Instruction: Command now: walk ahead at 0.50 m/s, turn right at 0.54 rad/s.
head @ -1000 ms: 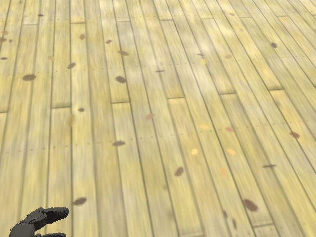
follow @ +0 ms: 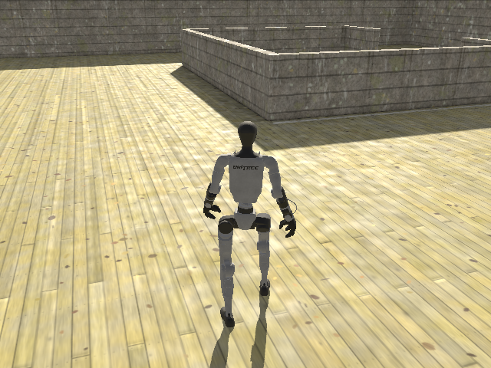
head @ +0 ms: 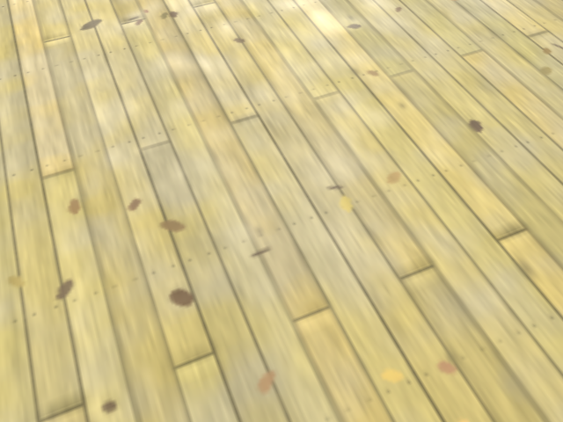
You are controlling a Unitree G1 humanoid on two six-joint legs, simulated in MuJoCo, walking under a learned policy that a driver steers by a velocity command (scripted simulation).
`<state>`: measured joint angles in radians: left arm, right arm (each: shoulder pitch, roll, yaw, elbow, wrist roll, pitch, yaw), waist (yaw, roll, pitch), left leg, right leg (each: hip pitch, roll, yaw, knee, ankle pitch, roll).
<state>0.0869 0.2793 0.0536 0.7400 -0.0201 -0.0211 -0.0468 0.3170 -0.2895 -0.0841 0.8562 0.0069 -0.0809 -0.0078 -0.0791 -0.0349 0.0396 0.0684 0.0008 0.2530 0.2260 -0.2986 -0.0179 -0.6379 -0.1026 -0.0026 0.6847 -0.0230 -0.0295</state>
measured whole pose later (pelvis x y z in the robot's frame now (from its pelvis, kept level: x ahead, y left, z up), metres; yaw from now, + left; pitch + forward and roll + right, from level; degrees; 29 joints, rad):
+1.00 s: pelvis +0.54 -0.13 +0.00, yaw -36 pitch +1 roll +3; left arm 0.10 0.29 0.06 0.63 -0.02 -0.02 -0.04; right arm 0.31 -0.30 -0.08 0.84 0.01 -0.08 0.00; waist -0.09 -0.03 0.05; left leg 0.05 0.00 0.21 0.24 -0.31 -0.01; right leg -0.66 -0.09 0.01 0.70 -0.02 -0.02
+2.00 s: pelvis +0.97 -0.52 +0.01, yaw -55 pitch +1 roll +2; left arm 0.16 0.28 0.05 0.71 -0.02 -0.05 -0.02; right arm 0.32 -0.28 -0.05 0.84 0.00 -0.09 0.01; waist -0.07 -0.04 0.02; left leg 0.03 -0.05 0.14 0.20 -0.25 0.04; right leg -0.68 -0.09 0.05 0.69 0.06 -0.01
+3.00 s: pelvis +1.19 -1.04 +0.00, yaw -90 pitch +1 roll +2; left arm 0.13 0.30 0.07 0.63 -0.02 -0.02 -0.03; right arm 0.33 -0.30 -0.07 0.83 0.00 -0.08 0.00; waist -0.09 -0.03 0.04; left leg 0.01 0.00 0.18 0.25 -0.27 0.00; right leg -0.68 -0.10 0.04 0.77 -0.03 0.00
